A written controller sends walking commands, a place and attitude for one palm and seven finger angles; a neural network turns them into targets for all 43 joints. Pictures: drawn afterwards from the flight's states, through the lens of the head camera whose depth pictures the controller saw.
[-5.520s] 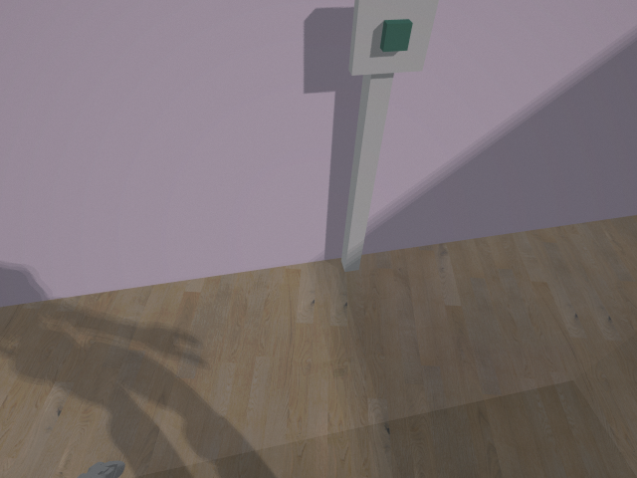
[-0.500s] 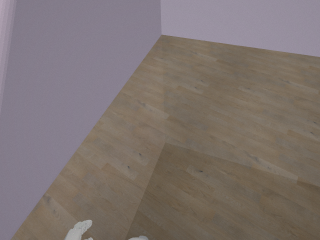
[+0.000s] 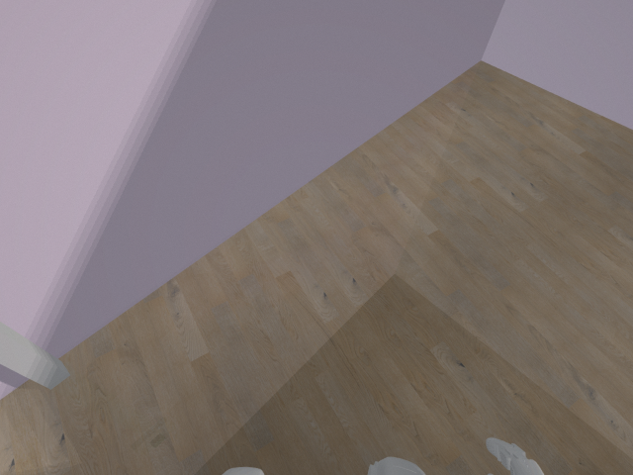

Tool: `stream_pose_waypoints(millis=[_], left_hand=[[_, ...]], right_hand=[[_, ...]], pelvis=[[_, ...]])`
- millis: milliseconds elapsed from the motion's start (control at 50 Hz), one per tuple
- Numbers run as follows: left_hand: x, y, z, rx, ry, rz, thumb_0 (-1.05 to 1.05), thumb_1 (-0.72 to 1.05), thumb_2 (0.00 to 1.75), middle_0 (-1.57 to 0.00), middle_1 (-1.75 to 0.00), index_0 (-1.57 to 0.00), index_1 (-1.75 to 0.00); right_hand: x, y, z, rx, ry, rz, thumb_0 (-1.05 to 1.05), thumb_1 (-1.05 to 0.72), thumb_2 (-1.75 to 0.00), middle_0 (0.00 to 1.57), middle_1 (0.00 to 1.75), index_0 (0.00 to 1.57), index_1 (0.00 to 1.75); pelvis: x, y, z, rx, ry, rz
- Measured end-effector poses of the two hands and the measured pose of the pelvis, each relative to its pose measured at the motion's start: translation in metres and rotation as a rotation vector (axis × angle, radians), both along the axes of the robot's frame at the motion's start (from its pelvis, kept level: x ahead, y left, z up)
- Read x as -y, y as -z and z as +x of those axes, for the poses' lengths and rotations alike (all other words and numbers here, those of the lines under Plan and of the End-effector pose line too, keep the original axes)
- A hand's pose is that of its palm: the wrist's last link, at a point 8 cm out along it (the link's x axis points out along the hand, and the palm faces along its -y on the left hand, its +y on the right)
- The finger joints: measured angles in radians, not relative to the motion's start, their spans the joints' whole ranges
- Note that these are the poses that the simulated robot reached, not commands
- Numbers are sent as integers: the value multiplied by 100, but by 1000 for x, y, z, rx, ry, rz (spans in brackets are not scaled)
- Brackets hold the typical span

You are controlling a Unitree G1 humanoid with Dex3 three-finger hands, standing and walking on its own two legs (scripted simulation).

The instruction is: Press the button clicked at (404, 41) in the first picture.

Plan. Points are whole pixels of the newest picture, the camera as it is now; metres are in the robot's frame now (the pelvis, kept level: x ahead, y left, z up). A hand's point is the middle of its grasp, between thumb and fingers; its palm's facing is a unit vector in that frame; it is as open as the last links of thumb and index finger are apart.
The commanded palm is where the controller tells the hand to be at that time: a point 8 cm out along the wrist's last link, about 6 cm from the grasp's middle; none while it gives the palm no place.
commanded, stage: turn to face it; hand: left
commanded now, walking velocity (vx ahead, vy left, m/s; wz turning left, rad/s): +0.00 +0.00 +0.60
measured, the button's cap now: out of the picture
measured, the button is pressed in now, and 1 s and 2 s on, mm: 0 0 0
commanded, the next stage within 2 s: take the last steps up to it in 1.26 s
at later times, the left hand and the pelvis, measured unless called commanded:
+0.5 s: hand out of the picture +0.01 +0.17 -0.14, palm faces +0.33 -0.91 -0.26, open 7.4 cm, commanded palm none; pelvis +0.00 -0.04 +0.01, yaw +20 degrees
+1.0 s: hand out of the picture -0.05 +0.20 -0.14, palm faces +0.57 -0.77 -0.28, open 7.4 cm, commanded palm none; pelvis -0.02 -0.04 +0.01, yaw +35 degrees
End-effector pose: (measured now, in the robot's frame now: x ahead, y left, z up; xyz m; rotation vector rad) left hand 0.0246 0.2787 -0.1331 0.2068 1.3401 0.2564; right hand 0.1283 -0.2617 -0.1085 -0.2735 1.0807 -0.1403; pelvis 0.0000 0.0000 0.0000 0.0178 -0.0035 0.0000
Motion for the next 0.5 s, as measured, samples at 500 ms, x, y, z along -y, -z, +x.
stream_pose_waypoints(millis=[500], left_hand=[[69,-26,-38,173,-234,-2,0,90,90,-20,-30,-20,-30]], right_hand=[[3,17,19,-171,-237,60,0,-91,-90,20,29,20,29]], pelvis=[[40,-12,-4,17,-343,25]])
